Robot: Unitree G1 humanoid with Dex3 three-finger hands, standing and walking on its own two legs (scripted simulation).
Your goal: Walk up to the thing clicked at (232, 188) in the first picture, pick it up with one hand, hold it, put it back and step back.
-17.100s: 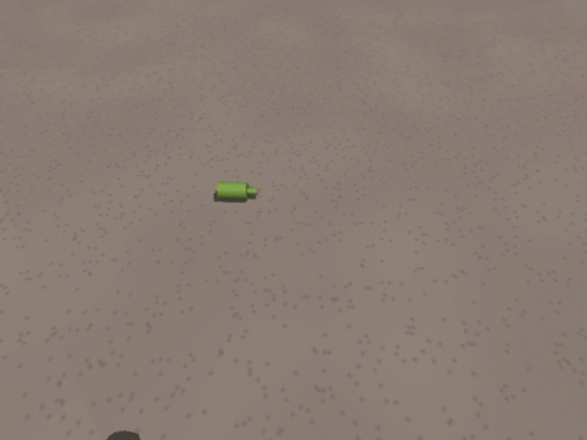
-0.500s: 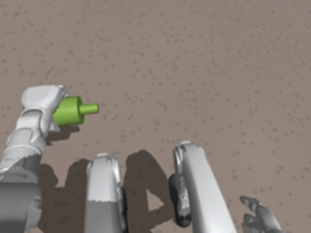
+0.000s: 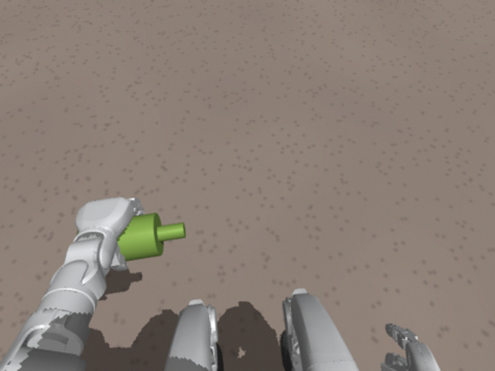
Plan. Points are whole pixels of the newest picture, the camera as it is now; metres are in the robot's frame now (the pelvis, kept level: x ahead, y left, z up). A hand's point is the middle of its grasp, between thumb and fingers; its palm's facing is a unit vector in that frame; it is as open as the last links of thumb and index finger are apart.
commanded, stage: lift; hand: left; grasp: from above
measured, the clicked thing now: (136, 237) +0.37 +0.21 -0.10
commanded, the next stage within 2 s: hold in 0.62 s
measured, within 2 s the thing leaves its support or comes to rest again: neither
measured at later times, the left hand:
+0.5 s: hand (103, 212) +0.37 +0.22 +0.02, palm faces -0.44 -0.06 -0.90, open 10.8 cm
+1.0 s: hand (88, 191) +0.38 +0.22 +0.07, palm faces -0.44 -0.04 -0.89, open 10.8 cm
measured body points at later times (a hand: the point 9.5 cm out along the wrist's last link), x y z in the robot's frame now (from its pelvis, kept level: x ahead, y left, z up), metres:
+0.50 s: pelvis +0.04 +0.00 +0.10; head +0.10 -0.01 +0.55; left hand +0.39 +0.22 +0.07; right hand +0.13 -0.28 -0.02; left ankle +0.07 +0.11 -0.58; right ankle +0.08 -0.14 -0.58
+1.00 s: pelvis +0.07 +0.00 +0.14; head +0.10 -0.01 +0.58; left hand +0.40 +0.22 +0.12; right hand +0.17 -0.27 +0.02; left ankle +0.07 +0.11 -0.58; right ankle +0.08 -0.14 -0.58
